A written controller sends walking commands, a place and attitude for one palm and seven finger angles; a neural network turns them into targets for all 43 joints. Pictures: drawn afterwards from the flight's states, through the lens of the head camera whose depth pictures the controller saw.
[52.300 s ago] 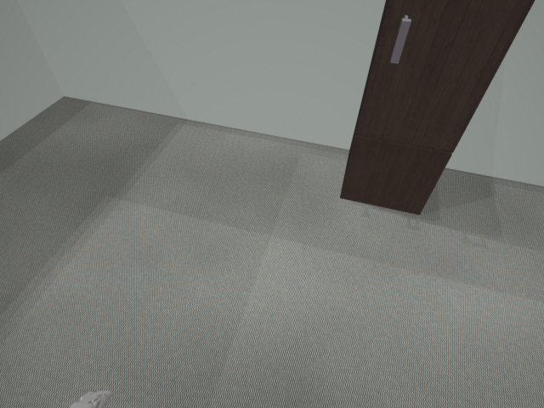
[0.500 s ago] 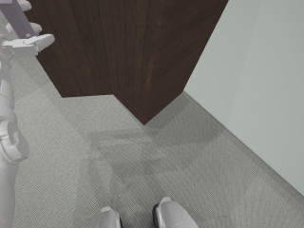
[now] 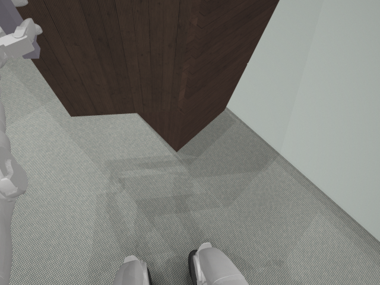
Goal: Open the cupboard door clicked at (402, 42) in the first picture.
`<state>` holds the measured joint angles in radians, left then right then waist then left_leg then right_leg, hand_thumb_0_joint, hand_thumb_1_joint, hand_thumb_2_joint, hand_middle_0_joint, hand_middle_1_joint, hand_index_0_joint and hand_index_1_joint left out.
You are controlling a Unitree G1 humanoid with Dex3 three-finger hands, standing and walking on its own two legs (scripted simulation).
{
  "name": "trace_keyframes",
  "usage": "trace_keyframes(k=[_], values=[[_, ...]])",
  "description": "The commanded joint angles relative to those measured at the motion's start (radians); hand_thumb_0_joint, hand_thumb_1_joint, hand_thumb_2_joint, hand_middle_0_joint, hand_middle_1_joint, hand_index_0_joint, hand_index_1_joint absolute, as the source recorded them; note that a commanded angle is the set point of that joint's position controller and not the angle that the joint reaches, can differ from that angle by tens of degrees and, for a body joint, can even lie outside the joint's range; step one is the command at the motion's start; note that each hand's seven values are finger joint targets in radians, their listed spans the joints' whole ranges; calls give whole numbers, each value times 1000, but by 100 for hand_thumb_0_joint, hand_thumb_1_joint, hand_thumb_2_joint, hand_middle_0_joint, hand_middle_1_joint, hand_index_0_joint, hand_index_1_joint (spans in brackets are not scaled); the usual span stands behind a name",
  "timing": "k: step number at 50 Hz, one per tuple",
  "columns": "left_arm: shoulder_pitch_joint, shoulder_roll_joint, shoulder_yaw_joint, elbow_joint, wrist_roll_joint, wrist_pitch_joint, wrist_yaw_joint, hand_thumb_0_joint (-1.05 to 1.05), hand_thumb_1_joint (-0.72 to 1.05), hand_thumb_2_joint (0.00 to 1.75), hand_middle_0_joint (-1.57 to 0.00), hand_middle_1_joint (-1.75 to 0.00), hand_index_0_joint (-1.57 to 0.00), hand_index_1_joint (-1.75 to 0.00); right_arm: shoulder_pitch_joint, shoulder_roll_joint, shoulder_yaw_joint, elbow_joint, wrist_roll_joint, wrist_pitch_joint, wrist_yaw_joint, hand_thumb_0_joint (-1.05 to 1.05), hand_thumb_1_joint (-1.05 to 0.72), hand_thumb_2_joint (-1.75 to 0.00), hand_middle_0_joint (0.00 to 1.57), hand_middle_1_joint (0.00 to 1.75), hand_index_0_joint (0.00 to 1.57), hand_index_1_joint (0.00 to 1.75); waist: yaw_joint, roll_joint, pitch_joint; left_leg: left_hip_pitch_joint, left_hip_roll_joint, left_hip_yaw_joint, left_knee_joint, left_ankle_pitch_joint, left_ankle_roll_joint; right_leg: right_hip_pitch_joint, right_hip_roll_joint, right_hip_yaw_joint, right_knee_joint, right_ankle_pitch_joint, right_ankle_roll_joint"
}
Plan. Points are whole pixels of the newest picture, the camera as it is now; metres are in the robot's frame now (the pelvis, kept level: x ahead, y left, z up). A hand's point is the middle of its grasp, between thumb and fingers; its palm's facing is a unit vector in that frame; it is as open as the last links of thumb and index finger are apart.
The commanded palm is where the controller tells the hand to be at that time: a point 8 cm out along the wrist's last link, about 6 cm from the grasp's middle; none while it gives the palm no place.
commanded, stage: pull the door open along its arc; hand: left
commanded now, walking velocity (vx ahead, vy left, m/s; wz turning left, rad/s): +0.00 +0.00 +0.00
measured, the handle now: (15, 15) +0.62 +0.23 +0.11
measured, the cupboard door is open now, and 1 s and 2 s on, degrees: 53 71 98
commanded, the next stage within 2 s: open thumb and fingers to let go in 1.92 s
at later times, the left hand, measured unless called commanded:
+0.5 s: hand (34, 80) +0.47 +0.19 +0.11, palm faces -0.02 -1.00 +0.02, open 6.6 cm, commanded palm +0.43 +0.25 +0.11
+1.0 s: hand (51, 78) +0.48 +0.17 +0.11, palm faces +0.48 -0.88 -0.03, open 6.1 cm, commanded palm +0.43 +0.21 +0.11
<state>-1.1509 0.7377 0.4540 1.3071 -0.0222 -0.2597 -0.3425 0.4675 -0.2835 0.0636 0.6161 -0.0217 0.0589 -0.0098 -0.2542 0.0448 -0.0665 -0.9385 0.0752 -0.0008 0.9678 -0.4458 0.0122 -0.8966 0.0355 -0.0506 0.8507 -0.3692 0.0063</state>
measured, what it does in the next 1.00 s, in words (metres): stands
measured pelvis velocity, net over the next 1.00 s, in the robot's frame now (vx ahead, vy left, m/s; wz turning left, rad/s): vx -0.01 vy -0.02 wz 0.04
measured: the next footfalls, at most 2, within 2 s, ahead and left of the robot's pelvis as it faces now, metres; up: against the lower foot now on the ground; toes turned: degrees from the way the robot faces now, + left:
none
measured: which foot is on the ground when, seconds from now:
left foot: down 0.00-1.00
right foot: down 0.00-1.00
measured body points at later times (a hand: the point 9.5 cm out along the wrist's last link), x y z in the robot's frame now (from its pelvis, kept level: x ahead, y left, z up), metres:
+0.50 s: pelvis +0.03 +0.01 +0.02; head +0.12 +0.01 +0.46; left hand +0.47 +0.24 +0.11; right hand +0.08 -0.26 -0.09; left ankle -0.01 +0.11 -0.68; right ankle +0.01 -0.13 -0.68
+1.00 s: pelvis -0.01 -0.02 +0.01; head +0.07 -0.03 +0.46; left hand +0.45 +0.21 +0.12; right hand +0.02 -0.27 -0.12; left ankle -0.01 +0.11 -0.68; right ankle +0.01 -0.13 -0.68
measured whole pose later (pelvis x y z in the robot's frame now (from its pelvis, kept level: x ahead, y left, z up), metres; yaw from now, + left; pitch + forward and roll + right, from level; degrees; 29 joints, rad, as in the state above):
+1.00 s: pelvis -0.01 -0.02 +0.01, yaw +3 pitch +15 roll -1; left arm -0.80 0.23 0.37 1.01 0.02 -0.34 0.36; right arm 0.38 -0.22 0.00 0.72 -0.07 0.00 0.00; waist -0.12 0.05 -0.10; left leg -0.73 0.05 -0.01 0.87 -0.40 -0.02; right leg -0.73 0.01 -0.06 0.84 -0.38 -0.02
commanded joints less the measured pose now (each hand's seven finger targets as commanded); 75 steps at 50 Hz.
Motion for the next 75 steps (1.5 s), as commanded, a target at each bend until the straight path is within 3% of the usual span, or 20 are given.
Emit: trace_keyframes(k=[1, 8, 10, 19, 21, 22, 23, 24, 25, 27, 29, 31, 32, 36, 42, 45, 51, 55, 65, 75], values=[[-377, 270, 45, -256, -40, -76, 1, 0, 90, 90, -40, -135, -40, -135, 220, -193, -75, -24, -4, -6, -7, 0, -90, -90, 20, 30, 20, 30, 25, 186, -570, 450, -33, -49, -76, 508, 14, 234, 36, 5, -62, 394, -18], [-134, 202, 49, -320, -85, -65, -13, 0, 90, 90, -40, -135, -40, -135, 176, -190, -86, -73, 7, 7, 3, 0, -90, -90, 20, 30, 20, 30, 84, 115, -526, 421, -37, -24, -111, 516, 16, 323, 38, 3, -70, 446, -20], [-79, 201, 67, -401, -103, -73, -12, 0, 90, 90, -40, -135, -40, -135, 165, -191, -93, -93, 11, 9, 5, 0, -90, -90, 20, 30, 20, 30, 108, 114, -565, 448, -39, -22, -119, 558, 16, 366, 38, 4, -67, 484, -25], [387, -15, 9, -675, -203, -37, 0, 0, 90, 90, -40, -135, -40, -135, 49, -157, -114, -173, 42, 4, 30, 0, -90, -90, 20, 30, 20, 30, 193, 32, -493, 455, -44, 16, -174, 670, 18, 506, 21, 6, -86, 622, -21], [511, -64, -10, -795, -218, -34, 15, 0, 90, 90, -40, -135, -40, -135, 19, -140, -117, -193, 47, -8, 37, 0, -90, -90, 20, 30, 20, 30, 223, 64, -516, 471, -46, 26, -184, 727, 19, 559, 8, 18, -79, 681, -25], [498, -89, -33, -811, -221, -28, 23, 0, 90, 90, -40, -135, -40, -135, 9, -140, -115, -191, 50, -11, 37, 0, -90, -90, 20, 30, 20, 30, 208, 47, -479, 474, -47, 25, -187, 719, 17, 547, 8, 13, -87, 684, -21], [420, -101, 88, -875, -264, -15, 170, 0, 90, 90, -40, -135, -40, -135, -19, -113, -117, -188, 45, -24, 38, 0, -90, -90, 20, 30, 20, 30, 260, 18, -445, 444, -52, 20, -188, 681, 1, 519, 19, -9, -104, 631, -13], [426, -205, 0, -853, -244, 5, 246, 0, 90, 90, -40, -135, -40, -135, -27, -112, -117, -172, 43, -32, 43, 0, -90, -90, 20, 30, 20, 30, 217, 33, -395, 454, -52, 19, -201, 630, -8, 487, 22, -15, -108, 569, -10], [390, -248, -32, -881, -232, 5, 298, 0, 90, 90, -40, -135, -40, -135, -29, -111, -119, -159, 44, -39, 43, 0, -90, -90, 20, 30, 20, 30, 199, -10, -345, 451, -47, 8, -204, 612, -11, 453, 24, -24, -118, 534, -10], [363, -279, -38, -856, -182, 17, 393, 0, 90, 90, -40, -135, -40, -135, -18, -107, -124, -130, 31, -43, 42, 0, -90, -90, 20, 30, 20, 30, 185, -13, -350, 464, -49, 6, -202, 609, -17, 445, 18, -20, -109, 524, -10], [252, -304, -62, -860, -115, 19, 490, 0, 90, 90, -40, -135, -40, -135, -16, -95, -124, -100, 13, -45, 38, 0, -90, -90, 20, 30, 20, 30, 175, 51, -386, 497, -48, -1, -181, 654, -23, 416, 9, -10, -89, 520, -13], [113, -325, -85, -831, -44, 13, 590, 0, 90, 90, -40, -135, -40, -135, -16, -83, -123, -66, -9, -47, 34, 0, -90, -90, 20, 30, 20, 30, 149, 60, -401, 501, -48, -10, -160, 636, -24, 380, 2, -3, -77, 495, -14], [122, -372, -107, -790, -16, 13, 634, 0, 90, 90, -40, -135, -40, -135, -20, -74, -121, -58, -18, -49, 35, 0, -90, -90, 20, 30, 20, 30, 153, 42, -392, 487, -52, -12, -161, 609, -26, 374, 1, -8, -74, 474, -15], [35, -418, -135, -743, 44, -24, 747, 0, 90, 90, -40, -135, -40, -135, -41, -67, -123, -43, -38, -59, 25, 0, -90, -90, 20, 30, 20, 30, 139, -7, -473, 469, -61, -11, -158, 503, -23, 395, -3, 0, -74, 436, -17], [-105, -363, -149, -627, 99, -111, 732, 0, 90, 90, -40, -135, -40, -135, -33, -71, -120, -9, -49, -78, 11, 0, -90, -90, 20, 30, 20, 30, 115, -17, -476, 425, -68, -5, -166, 365, -6, 399, -7, 20, -97, 374, -14], [-144, -327, -127, -563, 82, -149, 702, 0, 90, 90, -40, -135, -40, -135, -23, -78, -117, 6, -48, -87, 3, 0, -90, -90, 20, 30, 20, 30, 111, -30, -438, 385, -73, -6, -178, 297, 0, 402, -6, 27, -116, 328, -13], [-191, -268, -91, -499, 55, -215, 666, 0, 90, 90, -40, -135, -40, -135, 4, -85, -120, 38, -44, -100, -1, 0, -90, -90, 20, 30, 20, 30, 110, 8, -447, 359, -80, 5, -189, 240, 9, 426, -10, 46, -141, 290, -9], [-174, -229, -56, -461, 49, -238, 661, 0, 90, 90, -40, -135, -40, -135, 28, -97, -125, 48, -47, -102, 2, 0, -90, -90, 20, 30, 20, 30, 115, -20, -450, 339, -82, 9, -196, 228, 15, 446, -8, 51, -152, 282, -7], [105, -318, -82, -582, 5, -236, 655, 0, 90, 90, -40, -135, -40, -135, -3, -100, -135, 5, -31, -98, 21, 0, -90, -90, 20, 30, 20, 30, 177, 11, -449, 408, -76, 30, -241, 281, 9, 498, 2, 33, -176, 310, -20], [567, -564, -258, -982, -18, -146, 701, 0, 90, 90, -40, -135, -40, -135, -123, -73, -138, -88, -16, -110, 41, 0, -90, -90, 20, 30, 20, 30, 243, -45, -387, 513, -59, 46, -288, 435, 0, 577, 0, -1, -179, 432, -29]])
